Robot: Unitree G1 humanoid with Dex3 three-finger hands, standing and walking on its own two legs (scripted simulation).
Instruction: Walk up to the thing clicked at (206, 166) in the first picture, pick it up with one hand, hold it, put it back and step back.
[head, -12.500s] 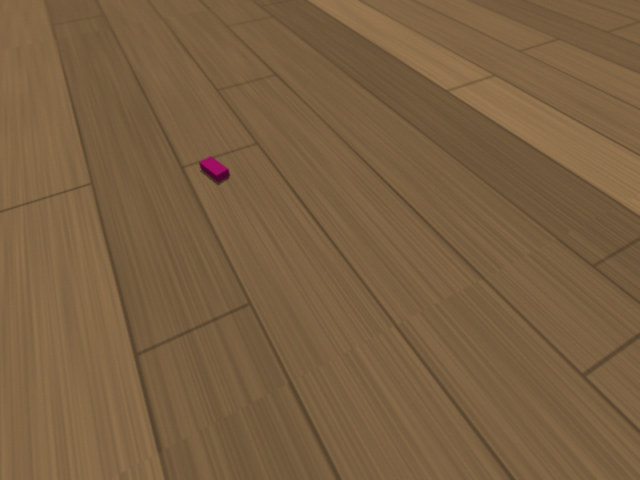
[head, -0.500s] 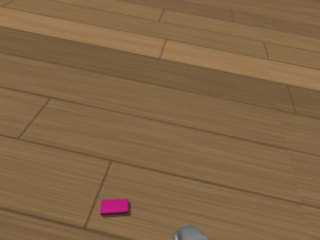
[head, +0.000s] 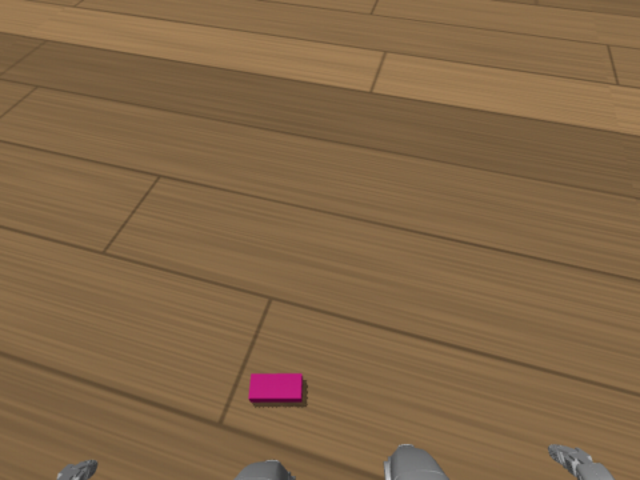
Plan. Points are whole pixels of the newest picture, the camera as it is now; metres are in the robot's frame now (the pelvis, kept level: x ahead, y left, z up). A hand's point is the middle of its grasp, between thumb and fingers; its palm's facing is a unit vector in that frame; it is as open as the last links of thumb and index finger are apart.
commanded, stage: walk up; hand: left
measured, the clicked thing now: (276, 387) +0.42 +0.16 -0.72
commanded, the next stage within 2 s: stand in 0.82 s
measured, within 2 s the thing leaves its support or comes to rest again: neither
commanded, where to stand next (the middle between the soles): +0.08 -0.03 m, yaw -1 degrees
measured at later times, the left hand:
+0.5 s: hand out of the picture +0.09 +0.22 -0.13, palm faces -0.10 -0.92 -0.39, open 7.4 cm
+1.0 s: hand out of the picture +0.08 +0.27 -0.13, palm faces +0.01 -0.92 -0.40, open 7.4 cm
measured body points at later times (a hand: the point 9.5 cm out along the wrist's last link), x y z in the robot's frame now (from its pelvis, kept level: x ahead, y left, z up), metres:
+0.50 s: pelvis +0.00 -0.05 +0.01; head +0.02 -0.05 +0.46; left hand +0.09 +0.27 -0.10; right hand +0.02 -0.40 -0.10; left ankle +0.02 +0.12 -0.68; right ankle +0.05 -0.18 -0.71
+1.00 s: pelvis +0.00 -0.01 +0.02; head +0.01 -0.01 +0.47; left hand +0.08 +0.32 -0.10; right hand +0.07 -0.32 -0.10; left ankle +0.02 +0.11 -0.71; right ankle +0.04 -0.14 -0.71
